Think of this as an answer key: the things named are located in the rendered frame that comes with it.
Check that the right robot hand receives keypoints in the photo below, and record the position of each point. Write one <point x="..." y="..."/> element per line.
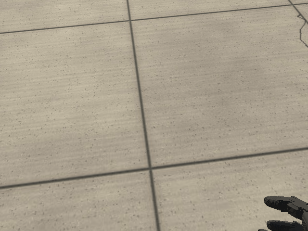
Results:
<point x="294" y="207"/>

